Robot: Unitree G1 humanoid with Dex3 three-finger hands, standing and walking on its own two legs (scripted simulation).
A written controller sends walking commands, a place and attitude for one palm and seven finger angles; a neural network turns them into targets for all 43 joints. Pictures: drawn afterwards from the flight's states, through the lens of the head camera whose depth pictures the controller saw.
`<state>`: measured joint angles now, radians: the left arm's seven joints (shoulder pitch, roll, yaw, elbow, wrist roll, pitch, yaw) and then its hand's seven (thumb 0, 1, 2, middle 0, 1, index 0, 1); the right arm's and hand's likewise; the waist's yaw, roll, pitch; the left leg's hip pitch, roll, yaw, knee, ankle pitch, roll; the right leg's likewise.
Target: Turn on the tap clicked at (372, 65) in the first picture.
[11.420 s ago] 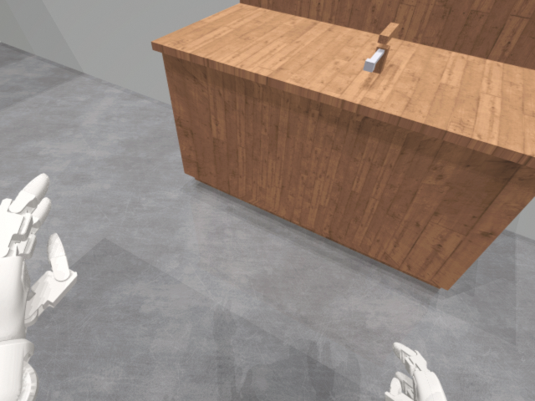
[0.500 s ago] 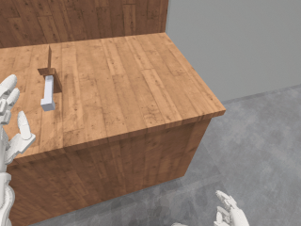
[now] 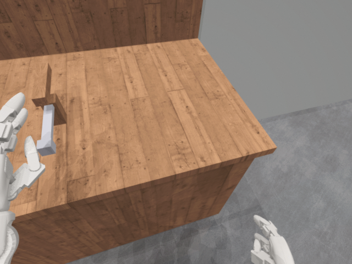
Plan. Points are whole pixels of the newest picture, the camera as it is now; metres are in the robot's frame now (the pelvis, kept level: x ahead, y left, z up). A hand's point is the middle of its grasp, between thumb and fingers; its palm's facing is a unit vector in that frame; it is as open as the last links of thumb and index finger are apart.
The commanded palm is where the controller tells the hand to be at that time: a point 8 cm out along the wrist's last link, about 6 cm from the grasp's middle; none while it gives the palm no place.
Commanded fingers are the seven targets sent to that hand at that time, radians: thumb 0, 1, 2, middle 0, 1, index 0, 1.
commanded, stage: come to a stop and stand still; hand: left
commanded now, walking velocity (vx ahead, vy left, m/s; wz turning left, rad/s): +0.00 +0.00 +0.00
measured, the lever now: (46, 147) +0.32 +0.32 +0.07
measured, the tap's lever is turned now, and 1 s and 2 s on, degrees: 0 0 0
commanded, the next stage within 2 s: look again from close up in 0.32 s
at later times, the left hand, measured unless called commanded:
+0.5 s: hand (24, 171) +0.22 +0.27 +0.16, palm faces +0.42 -0.84 -0.35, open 7.4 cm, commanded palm +0.16 +0.29 +0.18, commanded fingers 0.00 0.90 0.90 -0.20 -0.30 -0.20 -0.30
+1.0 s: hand out of the picture +0.24 +0.30 +0.22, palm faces +0.54 -0.73 -0.41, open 7.4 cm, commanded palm +0.14 +0.28 +0.18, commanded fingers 0.00 0.90 0.90 -0.20 -0.30 -0.20 -0.30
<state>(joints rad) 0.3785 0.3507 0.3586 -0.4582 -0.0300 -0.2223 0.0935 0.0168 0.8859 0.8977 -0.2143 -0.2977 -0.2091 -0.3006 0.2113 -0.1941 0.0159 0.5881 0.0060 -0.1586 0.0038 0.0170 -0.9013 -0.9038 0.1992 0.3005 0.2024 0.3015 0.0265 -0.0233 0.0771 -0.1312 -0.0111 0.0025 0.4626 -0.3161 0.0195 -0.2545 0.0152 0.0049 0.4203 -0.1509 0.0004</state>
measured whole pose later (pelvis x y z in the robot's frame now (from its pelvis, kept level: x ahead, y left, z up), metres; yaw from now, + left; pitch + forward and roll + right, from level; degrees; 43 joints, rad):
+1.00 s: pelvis -0.02 +0.00 +0.00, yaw +0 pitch -2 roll +0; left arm 0.08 0.51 0.52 -0.28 -0.03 -0.24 0.08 0.02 0.88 0.90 -0.22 -0.30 -0.21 -0.30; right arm 0.19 -0.20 0.00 0.61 0.01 -0.14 0.02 0.02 -0.90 -0.90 0.20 0.30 0.20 0.30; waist 0.05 -0.02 0.12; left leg -0.17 -0.02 0.00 0.51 -0.31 0.02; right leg -0.29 0.01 0.00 0.48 -0.15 0.00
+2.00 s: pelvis -0.01 +0.03 +0.00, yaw -1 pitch -3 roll -1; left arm 0.37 0.36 0.35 -0.41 -0.02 -0.21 0.08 0.01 0.89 0.90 -0.21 -0.30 -0.21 -0.30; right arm 0.22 -0.17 0.03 0.57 0.01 -0.11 0.00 0.02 -0.90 -0.90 0.20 0.30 0.20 0.30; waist 0.04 -0.04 0.08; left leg -0.11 -0.05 0.03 0.46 -0.30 0.07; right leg -0.22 -0.02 0.04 0.39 -0.11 0.05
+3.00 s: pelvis -0.03 -0.06 -0.02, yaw +6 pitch -1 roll +0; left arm 0.26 0.37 0.36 -0.31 -0.09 -0.06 0.14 0.02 0.89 0.90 -0.21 -0.30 -0.21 -0.30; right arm 0.17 -0.25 0.01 0.67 0.01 -0.15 -0.05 0.02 -0.90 -0.90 0.20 0.30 0.20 0.30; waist 0.08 0.02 -0.02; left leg -0.31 0.00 -0.11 0.70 -0.38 -0.02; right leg -0.40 0.03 -0.09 0.66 -0.26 -0.06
